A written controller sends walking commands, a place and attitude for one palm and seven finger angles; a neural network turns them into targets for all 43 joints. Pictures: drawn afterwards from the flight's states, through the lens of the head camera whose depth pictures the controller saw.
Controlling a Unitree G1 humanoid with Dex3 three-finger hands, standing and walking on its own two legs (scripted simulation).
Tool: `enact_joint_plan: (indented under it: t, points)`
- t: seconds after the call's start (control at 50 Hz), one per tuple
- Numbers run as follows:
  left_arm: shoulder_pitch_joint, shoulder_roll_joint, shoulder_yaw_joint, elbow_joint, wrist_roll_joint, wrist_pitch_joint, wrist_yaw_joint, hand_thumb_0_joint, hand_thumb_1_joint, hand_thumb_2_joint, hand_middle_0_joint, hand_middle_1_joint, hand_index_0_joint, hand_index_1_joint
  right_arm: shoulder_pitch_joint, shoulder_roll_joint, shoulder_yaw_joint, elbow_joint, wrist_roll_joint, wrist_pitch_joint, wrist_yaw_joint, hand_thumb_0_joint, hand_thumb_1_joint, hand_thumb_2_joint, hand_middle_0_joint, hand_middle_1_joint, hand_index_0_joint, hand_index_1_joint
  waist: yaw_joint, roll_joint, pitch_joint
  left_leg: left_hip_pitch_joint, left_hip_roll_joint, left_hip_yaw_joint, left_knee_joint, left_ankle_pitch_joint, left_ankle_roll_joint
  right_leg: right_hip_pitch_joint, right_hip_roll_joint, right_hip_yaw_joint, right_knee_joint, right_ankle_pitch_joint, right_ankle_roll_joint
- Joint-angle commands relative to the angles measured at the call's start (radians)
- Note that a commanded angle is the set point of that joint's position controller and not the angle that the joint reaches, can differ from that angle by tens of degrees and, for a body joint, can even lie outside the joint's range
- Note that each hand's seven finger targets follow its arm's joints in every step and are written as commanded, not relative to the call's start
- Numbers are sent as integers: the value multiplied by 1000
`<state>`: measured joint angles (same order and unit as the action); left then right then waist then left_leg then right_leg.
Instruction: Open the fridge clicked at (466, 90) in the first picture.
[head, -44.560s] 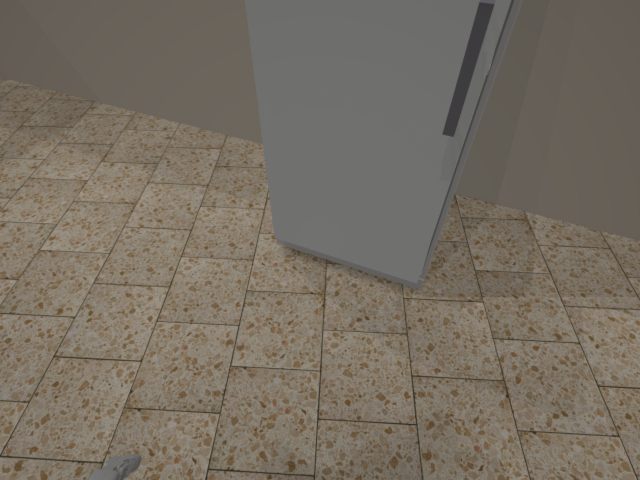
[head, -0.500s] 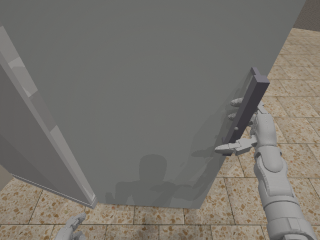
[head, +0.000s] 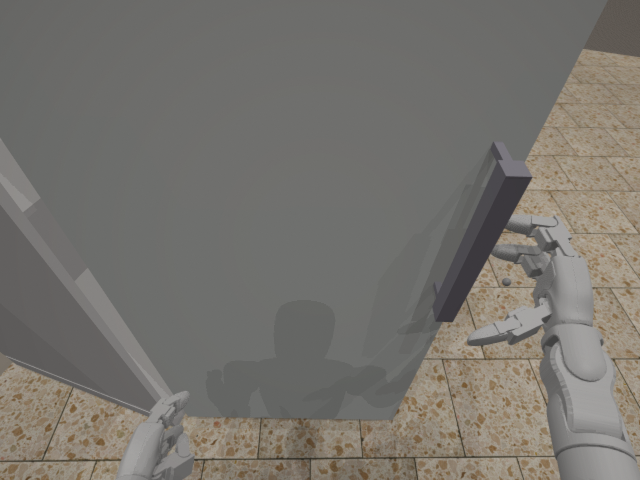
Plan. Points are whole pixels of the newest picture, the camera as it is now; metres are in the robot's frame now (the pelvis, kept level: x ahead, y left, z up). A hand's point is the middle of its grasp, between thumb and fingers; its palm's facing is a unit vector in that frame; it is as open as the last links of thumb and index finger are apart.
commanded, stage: slip the hand off the handle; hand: right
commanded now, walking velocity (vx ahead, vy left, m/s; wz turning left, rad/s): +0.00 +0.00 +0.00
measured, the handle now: (466, 243) +0.39 -0.16 +0.11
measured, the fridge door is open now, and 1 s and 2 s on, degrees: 72 72 72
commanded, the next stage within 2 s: draw the hand back to the body in 1.18 s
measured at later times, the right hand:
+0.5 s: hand (543, 295) +0.31 -0.23 +0.11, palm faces +0.08 +0.98 -0.16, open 14.7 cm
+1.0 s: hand (548, 373) +0.23 -0.22 +0.10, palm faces +0.10 +0.98 -0.17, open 14.7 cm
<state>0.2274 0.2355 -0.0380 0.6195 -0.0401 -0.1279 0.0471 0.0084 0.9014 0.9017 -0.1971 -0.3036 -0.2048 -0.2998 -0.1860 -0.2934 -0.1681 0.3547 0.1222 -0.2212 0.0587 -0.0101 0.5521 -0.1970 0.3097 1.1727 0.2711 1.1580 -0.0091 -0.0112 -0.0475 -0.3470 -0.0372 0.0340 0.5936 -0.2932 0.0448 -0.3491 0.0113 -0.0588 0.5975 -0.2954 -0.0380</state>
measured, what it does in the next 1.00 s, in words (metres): stands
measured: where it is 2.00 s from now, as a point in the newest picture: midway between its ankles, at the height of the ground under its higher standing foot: outside the picture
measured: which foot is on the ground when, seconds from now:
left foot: down 0.00-1.00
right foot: down 0.00-1.00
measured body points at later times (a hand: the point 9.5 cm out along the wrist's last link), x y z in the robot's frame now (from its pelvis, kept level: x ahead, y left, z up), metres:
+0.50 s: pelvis +0.01 -0.03 +0.00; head +0.01 -0.02 +0.45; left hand +0.16 +0.21 -0.09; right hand +0.30 -0.29 +0.12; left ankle +0.01 +0.09 -0.73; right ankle +0.01 -0.10 -0.73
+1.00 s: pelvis +0.00 -0.01 +0.00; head -0.02 +0.00 +0.45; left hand +0.19 +0.21 -0.07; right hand +0.22 -0.27 +0.11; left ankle +0.01 +0.09 -0.73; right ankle +0.01 -0.09 -0.73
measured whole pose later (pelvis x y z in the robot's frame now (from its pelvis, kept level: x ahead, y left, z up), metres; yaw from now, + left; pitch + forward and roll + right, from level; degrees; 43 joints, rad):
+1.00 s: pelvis +0.00 -0.01 +0.00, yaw -2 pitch +0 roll +1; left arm 0.23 0.23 -0.06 0.59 -0.04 -0.18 0.06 0.01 0.90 0.90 -0.20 -0.30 -0.21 -0.30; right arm 0.24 -0.30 -0.16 -0.06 0.19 -0.15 0.16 -0.01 0.55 -0.20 0.26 1.15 0.26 1.15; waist -0.04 -0.04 -0.06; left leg -0.31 -0.03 0.06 0.62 -0.31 0.04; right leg -0.33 0.02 -0.03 0.65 -0.32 -0.05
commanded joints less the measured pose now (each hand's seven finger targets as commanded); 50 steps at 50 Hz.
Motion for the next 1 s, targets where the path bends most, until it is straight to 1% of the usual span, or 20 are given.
enact_joint_plan:
  t: [0.0,0.06,0.12,0.18,0.28,0.32,0.34,0.36,0.38,0.44,0.48,0.54,0.62,0.64,0.72,0.74,0.76,0.84,0.88,0.98]
  points:
    - [-54,135,58,-133,-6,-65,11,0,900,900,-200,-300,-200,-300,-325,-131,-8,-292,16,-95,45,0,550,-200,250,1150,250,1150,20,-53,-251,45,27,-27,-56,298,-21,155,-17,51,-34,285,5]
    - [-36,144,64,-122,-11,-70,15,0,900,900,-200,-300,-200,-300,-336,-112,22,-274,25,-88,74,0,550,-200,250,1150,250,1150,36,-22,-223,-9,21,-14,-54,257,-19,169,-27,80,-27,283,10]
    - [-37,155,62,-112,-16,-61,26,0,900,900,-200,-300,-200,-300,-311,-158,-24,-219,28,-56,80,0,550,-200,250,1150,250,1150,27,19,-186,-13,23,-9,-62,209,-18,133,-27,93,-40,232,12]
    - [-42,152,61,-127,-15,-58,27,0,900,900,-200,-300,-200,-300,-331,-179,-44,-253,27,-39,79,0,550,-200,250,1150,250,1150,13,-14,-245,9,28,-6,-45,228,-13,153,-24,99,-40,270,22]
    - [-39,146,61,-130,-1,-55,23,0,900,900,-200,-300,-200,-300,-285,-279,-159,-301,24,-64,60,0,550,-200,250,1150,250,1150,-22,-55,-311,50,23,-4,-23,287,-7,187,-31,106,-31,407,45]
    - [-38,144,62,-132,0,-53,20,0,900,900,-200,-300,-200,-300,-232,-260,-154,-310,25,-73,62,0,550,-200,250,1150,250,1150,-26,-61,-310,41,21,0,-21,294,-8,202,-39,111,-25,470,52]
    - [-40,135,60,-140,-2,-57,13,0,900,900,-200,-300,-200,-300,-203,-173,-81,-314,34,-71,77,0,550,-200,250,1150,250,1150,-16,-81,-298,27,21,3,-23,302,-12,212,-41,107,-21,491,54]
    - [-32,139,66,-142,-3,-60,8,0,900,900,-200,-300,-200,-300,-144,-192,-104,-320,41,-65,85,0,550,-200,250,1150,250,1150,-27,-83,-291,28,19,6,-23,296,-11,205,-47,116,-23,509,62]
    - [-39,139,64,-149,-5,-62,3,0,900,900,-200,-300,-200,-300,-118,-143,-56,-339,47,-55,101,0,550,-200,250,1150,250,1150,-19,-86,-280,13,20,11,-22,286,-14,214,-51,122,-23,514,66]
    - [-42,146,69,-161,-13,-59,2,0,900,900,-200,-300,-200,-300,-15,-122,-46,-339,60,-11,118,0,550,-200,250,1150,250,1150,-17,-2,-214,7,16,16,-40,251,-18,159,-51,114,-38,406,53]
    - [-59,147,65,-173,-16,-60,5,0,900,900,-200,-300,-200,-300,-17,-127,-43,-393,64,5,119,0,550,-200,250,1150,250,1150,-15,8,-187,6,17,16,-46,206,-17,130,-45,114,-54,306,47]
    - [-82,143,60,-178,-12,-68,16,0,900,900,-200,-300,-200,-300,-66,-142,-46,-496,49,-4,83,0,550,-200,250,1150,250,1150,-5,-17,-173,-14,17,11,-52,129,-15,132,-43,123,-68,201,37]
    - [-92,135,50,-166,3,-83,22,0,900,900,-200,-300,-200,-300,-44,-209,-103,-613,24,-59,28,0,550,-200,250,1150,250,1150,-21,-73,-207,-4,16,6,-40,104,-7,157,-43,133,-71,189,45]
    - [-95,126,46,-169,5,-87,20,0,900,900,-200,-300,-200,-300,-39,-168,-67,-615,27,-66,26,0,550,-200,250,1150,250,1150,-10,-75,-208,-12,17,8,-41,93,-10,161,-39,131,-69,169,40]
    - [-107,130,42,-154,-3,-93,24,0,900,900,-200,-300,-200,-300,43,-155,-57,-545,35,-54,43,0,550,-200,250,1150,250,1150,-8,-56,-131,-21,19,3,-62,37,-10,111,-38,132,-85,53,31]
    - [-104,128,39,-157,-6,-93,23,0,900,900,-200,-300,-200,-300,79,-125,-32,-516,42,-38,56,0,550,-200,250,1150,250,1150,-7,-32,-116,-16,20,5,-69,35,-12,99,-35,128,-88,44,29]
    - [-106,130,42,-165,-9,-94,24,0,900,900,-200,-300,-200,-300,136,-150,-64,-513,52,-21,67,0,550,-200,250,1150,250,1150,-25,-31,-115,2,21,0,-77,29,-12,80,-31,120,-90,33,27]
    - [-113,128,35,-182,-13,-93,29,0,900,900,-200,-300,-200,-300,178,-142,-57,-543,69,29,100,0,550,-200,250,1150,250,1150,-24,0,-101,31,25,-5,-94,56,-16,61,-21,101,-81,59,15]
    - [-115,123,38,-194,-10,-105,28,0,900,900,-200,-300,-200,-300,213,-153,-77,-618,82,23,107,0,550,-200,250,1150,250,1150,-32,5,-137,45,25,-7,-90,89,-19,79,-19,95,-68,94,12]
    - [-116,118,35,-191,-2,-129,25,0,900,900,-200,-300,-200,-300,257,-191,-129,-715,89,-38,90,0,550,-200,250,1150,250,1150,-30,-22,-113,26,24,-14,-88,57,-20,67,-15,93,-53,81,10]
